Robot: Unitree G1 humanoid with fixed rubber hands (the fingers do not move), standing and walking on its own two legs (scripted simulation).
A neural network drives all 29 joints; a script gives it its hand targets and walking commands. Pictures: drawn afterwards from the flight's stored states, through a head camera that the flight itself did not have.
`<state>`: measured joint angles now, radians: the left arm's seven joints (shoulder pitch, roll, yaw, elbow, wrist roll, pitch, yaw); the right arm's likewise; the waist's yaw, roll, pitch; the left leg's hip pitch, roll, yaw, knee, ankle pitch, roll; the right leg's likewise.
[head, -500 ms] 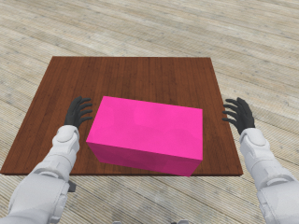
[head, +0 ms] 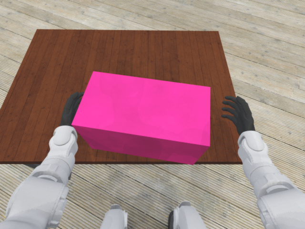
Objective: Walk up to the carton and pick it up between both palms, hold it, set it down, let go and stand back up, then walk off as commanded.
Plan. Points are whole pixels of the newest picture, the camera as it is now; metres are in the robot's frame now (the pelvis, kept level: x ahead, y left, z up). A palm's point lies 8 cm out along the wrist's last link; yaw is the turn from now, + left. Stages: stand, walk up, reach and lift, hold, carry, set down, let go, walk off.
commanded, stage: reach and lift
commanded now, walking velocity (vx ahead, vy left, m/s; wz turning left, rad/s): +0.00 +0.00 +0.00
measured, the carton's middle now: (145, 120) +0.42 +0.03 -0.04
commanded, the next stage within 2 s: none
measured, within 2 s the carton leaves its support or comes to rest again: neither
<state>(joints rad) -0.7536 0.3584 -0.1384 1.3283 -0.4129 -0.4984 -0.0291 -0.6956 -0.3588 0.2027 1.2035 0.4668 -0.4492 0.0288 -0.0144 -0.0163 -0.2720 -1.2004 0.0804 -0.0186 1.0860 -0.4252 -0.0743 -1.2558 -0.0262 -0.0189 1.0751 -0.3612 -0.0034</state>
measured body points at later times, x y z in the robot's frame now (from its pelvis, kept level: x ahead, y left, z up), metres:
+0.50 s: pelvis +0.00 +0.02 +0.01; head +0.13 +0.02 +0.44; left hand +0.42 +0.23 -0.01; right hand +0.43 -0.19 +0.00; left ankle +0.03 +0.16 -0.64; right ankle +0.06 -0.12 -0.64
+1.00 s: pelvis +0.00 +0.02 +0.01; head +0.13 +0.01 +0.44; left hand +0.42 +0.23 -0.01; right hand +0.43 -0.19 -0.01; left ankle +0.03 +0.16 -0.64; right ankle +0.06 -0.12 -0.64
